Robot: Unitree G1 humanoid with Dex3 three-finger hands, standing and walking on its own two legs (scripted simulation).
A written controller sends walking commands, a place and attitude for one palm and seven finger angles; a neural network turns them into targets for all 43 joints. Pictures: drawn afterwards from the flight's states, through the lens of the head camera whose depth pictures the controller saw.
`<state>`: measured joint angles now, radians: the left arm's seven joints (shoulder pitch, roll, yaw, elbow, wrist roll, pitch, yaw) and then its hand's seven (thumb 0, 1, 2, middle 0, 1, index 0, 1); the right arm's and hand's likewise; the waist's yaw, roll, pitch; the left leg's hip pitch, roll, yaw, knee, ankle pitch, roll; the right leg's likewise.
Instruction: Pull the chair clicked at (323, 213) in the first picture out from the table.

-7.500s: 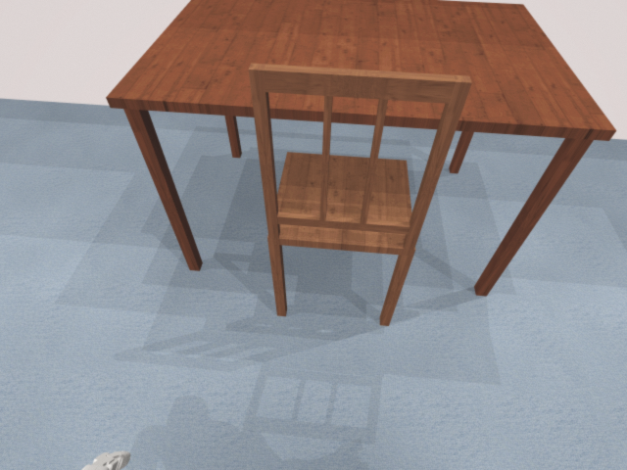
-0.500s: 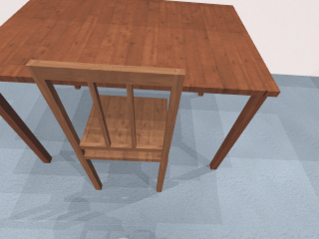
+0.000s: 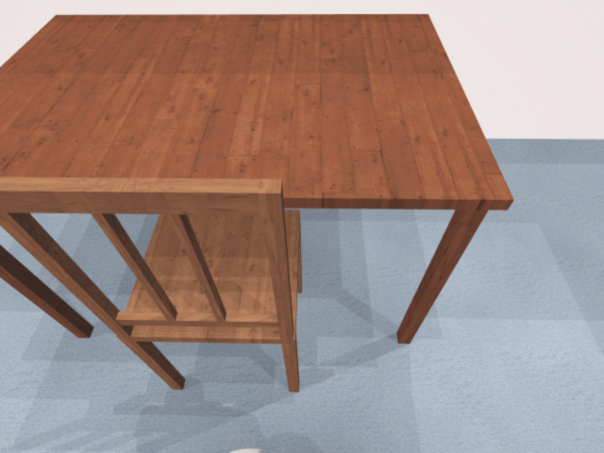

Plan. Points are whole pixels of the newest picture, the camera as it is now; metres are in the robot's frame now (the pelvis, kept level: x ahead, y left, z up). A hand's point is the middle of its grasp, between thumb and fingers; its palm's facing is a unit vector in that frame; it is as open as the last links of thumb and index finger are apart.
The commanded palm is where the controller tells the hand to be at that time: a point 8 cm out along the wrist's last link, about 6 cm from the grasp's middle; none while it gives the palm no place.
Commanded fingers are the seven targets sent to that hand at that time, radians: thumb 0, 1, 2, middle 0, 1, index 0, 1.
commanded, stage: come to a stop and stand still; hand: left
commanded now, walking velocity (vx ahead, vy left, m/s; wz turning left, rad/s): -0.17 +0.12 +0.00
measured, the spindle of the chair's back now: (143, 273) +0.39 +0.30 -0.07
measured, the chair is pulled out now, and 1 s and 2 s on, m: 0.00 0.00 0.00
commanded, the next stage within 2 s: look again from close up in 1.04 s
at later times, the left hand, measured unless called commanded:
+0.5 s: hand out of the picture -0.01 +0.23 -0.17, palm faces +0.01 -0.96 -0.28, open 7.3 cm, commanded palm none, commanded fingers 0.00 0.90 0.90 -0.20 -0.30 -0.20 -0.30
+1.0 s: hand out of the picture -0.05 +0.22 -0.17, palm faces -0.01 -0.98 -0.21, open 7.3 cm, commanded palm none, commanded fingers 0.00 0.90 0.90 -0.20 -0.30 -0.20 -0.30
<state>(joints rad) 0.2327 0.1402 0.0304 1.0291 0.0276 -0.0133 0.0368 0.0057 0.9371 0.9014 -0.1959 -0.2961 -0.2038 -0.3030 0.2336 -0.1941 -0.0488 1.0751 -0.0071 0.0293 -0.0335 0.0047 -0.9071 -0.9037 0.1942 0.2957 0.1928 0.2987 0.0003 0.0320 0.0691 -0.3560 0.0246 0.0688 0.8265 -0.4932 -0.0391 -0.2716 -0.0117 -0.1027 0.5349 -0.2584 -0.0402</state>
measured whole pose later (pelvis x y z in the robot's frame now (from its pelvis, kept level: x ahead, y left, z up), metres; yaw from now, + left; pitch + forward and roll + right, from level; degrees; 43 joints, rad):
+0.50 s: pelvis -0.05 +0.03 -0.01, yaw -1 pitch -2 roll +0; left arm 0.29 0.19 0.01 0.97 0.03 0.04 0.04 0.00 0.91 0.90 -0.20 -0.30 -0.20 -0.30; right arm 0.24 -0.18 -0.03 0.90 -0.02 0.02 0.00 0.00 -0.92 -0.90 0.20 0.30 0.20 0.30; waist 0.00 0.04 0.02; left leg -0.34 -0.05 0.13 0.60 -0.23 0.11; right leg -0.32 -0.04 0.02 0.76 -0.45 -0.01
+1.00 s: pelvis -0.08 +0.04 +0.00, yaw -2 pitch -1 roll +1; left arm 0.27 0.16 0.00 1.03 0.01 0.01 0.03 0.01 0.92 0.90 -0.20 -0.30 -0.20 -0.30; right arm 0.37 -0.13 0.00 1.06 -0.01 0.00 -0.02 0.01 -0.91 -0.90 0.19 0.30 0.19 0.30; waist 0.00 0.00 0.04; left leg -0.19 -0.03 0.05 0.49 -0.28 0.03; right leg -0.27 -0.03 0.01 0.53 -0.24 0.01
